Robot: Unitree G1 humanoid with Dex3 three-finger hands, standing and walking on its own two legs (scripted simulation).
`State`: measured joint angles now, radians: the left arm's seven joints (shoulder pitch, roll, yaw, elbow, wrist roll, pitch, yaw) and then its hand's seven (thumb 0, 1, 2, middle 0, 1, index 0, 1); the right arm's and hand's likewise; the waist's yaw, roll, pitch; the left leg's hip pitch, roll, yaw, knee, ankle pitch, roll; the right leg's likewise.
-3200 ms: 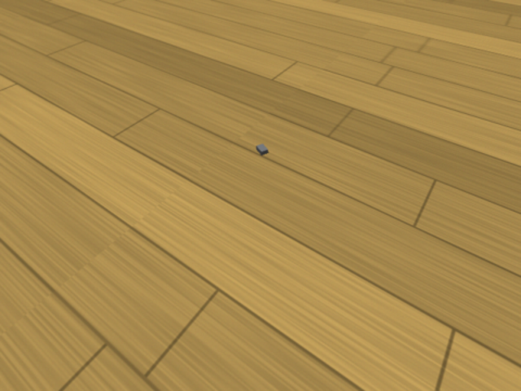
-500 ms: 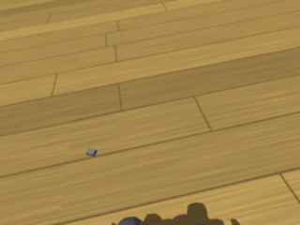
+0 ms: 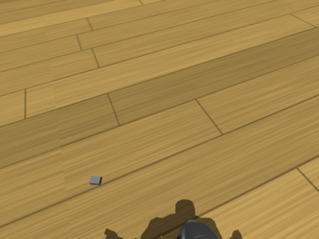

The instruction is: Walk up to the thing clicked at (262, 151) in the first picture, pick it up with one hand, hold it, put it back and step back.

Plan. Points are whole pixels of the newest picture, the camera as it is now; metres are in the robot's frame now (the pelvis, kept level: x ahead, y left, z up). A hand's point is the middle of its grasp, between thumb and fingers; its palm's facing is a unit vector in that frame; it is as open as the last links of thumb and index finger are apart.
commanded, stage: walk up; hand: left
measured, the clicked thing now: (95, 180) +0.58 +0.40 -0.73
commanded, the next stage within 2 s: none
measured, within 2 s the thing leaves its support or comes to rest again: neither
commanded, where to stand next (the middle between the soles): +0.18 +0.25 m, yaw -10 degrees
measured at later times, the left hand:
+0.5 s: hand out of the picture +0.14 +0.56 -0.14, palm faces -0.08 -0.77 -0.63, open 7.4 cm
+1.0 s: hand out of the picture +0.27 +0.57 -0.15, palm faces -0.18 -0.91 -0.38, open 7.4 cm
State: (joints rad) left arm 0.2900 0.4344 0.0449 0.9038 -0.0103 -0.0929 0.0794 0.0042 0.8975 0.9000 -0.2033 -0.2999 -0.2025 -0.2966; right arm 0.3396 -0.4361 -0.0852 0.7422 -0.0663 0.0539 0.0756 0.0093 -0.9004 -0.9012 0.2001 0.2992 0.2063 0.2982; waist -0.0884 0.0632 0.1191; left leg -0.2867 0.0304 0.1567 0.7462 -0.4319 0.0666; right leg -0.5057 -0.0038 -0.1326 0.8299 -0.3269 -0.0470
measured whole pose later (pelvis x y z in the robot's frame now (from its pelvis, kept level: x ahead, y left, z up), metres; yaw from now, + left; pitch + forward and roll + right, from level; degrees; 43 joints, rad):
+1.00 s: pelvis +0.13 +0.33 -0.01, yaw -10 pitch -3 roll +0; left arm 0.14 0.38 0.02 0.91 0.01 0.02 0.01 0.00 0.90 0.90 -0.20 -0.30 -0.20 -0.30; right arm 0.22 -0.39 -0.02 0.88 -0.01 -0.05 -0.01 0.01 -0.90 -0.90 0.20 0.30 0.21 0.30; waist -0.01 0.00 0.12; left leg -0.34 0.03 0.05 0.81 -0.41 0.01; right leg -0.45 0.01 0.08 0.95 -0.48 -0.03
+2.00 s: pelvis +0.13 +0.29 +0.03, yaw -13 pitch -2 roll +0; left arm 0.03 0.34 0.03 1.14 0.01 0.01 -0.02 0.00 0.90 0.90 -0.20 -0.30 -0.20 -0.30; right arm 0.10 -0.37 0.00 1.13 -0.01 -0.04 0.00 0.01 -0.90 -0.90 0.20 0.30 0.20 0.30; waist -0.01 0.00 0.05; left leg -0.13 0.08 0.07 0.37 -0.20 -0.05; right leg -0.15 -0.02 -0.01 0.40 -0.22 0.01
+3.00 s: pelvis +0.13 +0.30 +0.04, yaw -12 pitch -3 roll +0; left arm 0.08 0.35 0.01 1.14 0.01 -0.01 -0.01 0.00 0.90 0.90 -0.20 -0.30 -0.20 -0.30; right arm 0.08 -0.35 -0.01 1.15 -0.01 -0.01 0.02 0.01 -0.90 -0.90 0.20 0.30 0.20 0.30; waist -0.01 0.01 0.06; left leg -0.09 0.06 0.07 0.30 -0.16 -0.04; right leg -0.10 -0.04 -0.01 0.32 -0.17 0.03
